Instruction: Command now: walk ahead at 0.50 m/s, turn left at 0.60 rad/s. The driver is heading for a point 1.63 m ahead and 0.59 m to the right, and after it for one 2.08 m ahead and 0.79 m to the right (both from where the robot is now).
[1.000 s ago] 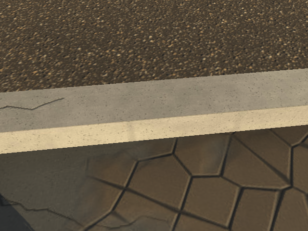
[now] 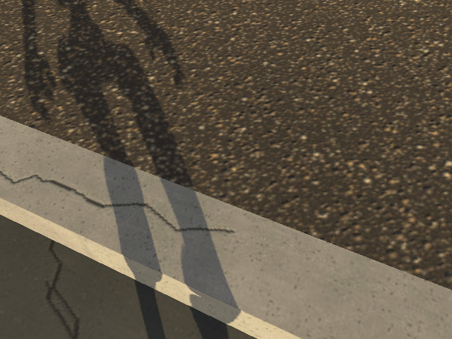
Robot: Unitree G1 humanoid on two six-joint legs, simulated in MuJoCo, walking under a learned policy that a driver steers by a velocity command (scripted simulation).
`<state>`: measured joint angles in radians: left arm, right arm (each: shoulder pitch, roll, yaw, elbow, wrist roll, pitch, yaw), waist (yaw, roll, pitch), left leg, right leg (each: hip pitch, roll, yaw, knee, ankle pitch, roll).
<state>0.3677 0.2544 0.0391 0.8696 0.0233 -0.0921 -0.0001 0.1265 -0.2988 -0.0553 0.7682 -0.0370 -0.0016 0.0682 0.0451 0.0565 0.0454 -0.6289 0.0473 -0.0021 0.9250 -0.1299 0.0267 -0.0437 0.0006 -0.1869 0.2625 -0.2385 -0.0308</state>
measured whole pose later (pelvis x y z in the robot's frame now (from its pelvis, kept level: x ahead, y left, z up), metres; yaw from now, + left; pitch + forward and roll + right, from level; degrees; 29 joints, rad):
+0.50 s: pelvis +0.23 +0.04 +0.00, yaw -2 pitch +0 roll +0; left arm 0.27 0.24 0.06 0.89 0.03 0.03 0.00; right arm 0.37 -0.23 -0.03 0.93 -0.04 -0.09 0.00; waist -0.01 -0.03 -0.01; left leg -0.08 -0.04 0.19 0.30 -0.24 0.09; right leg -0.75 -0.05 -0.01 1.60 -0.33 -0.03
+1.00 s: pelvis +0.52 -0.07 +0.10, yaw -20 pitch +2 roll -1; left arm 0.29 0.21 0.02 0.85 0.01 -0.05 -0.04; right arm 0.13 -0.22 -0.01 0.68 -0.01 -0.11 0.02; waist -0.02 0.01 -0.03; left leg -0.75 0.03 -0.14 1.87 -0.22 0.10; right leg -0.53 0.18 -0.07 0.92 -0.43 -0.17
